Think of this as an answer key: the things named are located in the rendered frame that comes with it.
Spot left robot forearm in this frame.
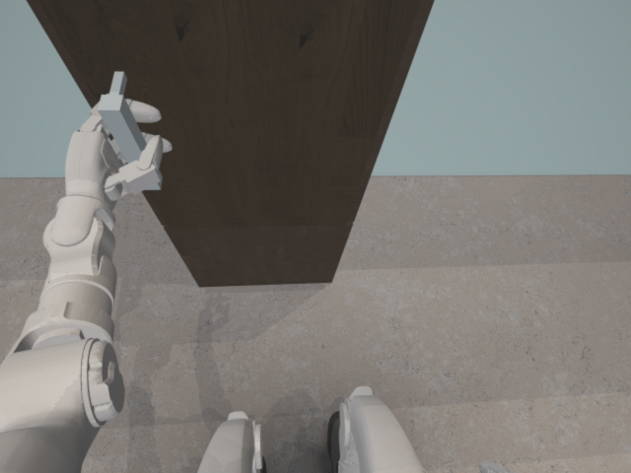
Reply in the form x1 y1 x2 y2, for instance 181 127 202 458
0 195 117 370

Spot right robot shin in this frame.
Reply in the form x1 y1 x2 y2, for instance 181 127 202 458
338 386 373 473

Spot cupboard door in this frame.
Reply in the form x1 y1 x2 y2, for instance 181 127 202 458
38 0 421 229

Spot handle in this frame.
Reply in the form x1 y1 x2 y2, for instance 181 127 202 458
98 71 163 190

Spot left robot upper arm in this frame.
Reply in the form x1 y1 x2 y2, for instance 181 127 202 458
0 338 125 473

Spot left robot hand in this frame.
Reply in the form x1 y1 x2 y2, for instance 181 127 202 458
65 94 173 211

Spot robot left thigh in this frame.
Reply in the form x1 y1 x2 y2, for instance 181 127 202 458
197 419 263 473

